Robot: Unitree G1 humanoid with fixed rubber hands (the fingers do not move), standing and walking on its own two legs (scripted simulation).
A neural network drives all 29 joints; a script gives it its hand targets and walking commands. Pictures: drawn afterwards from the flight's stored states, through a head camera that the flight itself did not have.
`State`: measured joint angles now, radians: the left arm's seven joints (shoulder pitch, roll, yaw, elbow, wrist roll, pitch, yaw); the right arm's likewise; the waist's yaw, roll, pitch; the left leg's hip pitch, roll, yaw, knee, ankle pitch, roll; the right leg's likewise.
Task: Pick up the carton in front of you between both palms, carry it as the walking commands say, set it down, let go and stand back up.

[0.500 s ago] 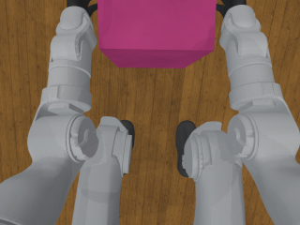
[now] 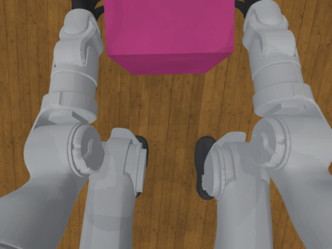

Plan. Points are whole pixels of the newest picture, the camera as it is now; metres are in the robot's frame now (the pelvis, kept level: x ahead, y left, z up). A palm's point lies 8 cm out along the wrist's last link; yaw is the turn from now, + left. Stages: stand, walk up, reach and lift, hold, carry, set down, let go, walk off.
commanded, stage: set down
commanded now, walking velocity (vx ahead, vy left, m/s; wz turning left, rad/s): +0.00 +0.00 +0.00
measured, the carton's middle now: (168, 20) +0.55 +0.01 -0.24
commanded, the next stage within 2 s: let go in 1.90 s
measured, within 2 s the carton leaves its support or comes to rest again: rests again in 0.56 s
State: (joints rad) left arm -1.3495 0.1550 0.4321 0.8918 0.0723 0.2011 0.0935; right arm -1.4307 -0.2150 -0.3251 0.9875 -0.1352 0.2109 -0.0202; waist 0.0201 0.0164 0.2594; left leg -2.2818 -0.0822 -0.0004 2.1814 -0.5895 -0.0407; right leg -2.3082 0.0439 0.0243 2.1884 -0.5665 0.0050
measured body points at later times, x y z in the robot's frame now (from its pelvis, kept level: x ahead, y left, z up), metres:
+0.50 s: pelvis +0.00 +0.00 +0.00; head +0.36 -0.02 +0.26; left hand +0.55 +0.16 -0.16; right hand +0.56 -0.15 -0.17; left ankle +0.11 +0.12 -0.34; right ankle +0.11 -0.12 -0.34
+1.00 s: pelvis +0.00 +0.00 +0.00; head +0.36 -0.01 +0.26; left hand +0.55 +0.18 -0.16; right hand +0.58 -0.20 -0.15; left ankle +0.11 +0.12 -0.34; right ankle +0.11 -0.12 -0.34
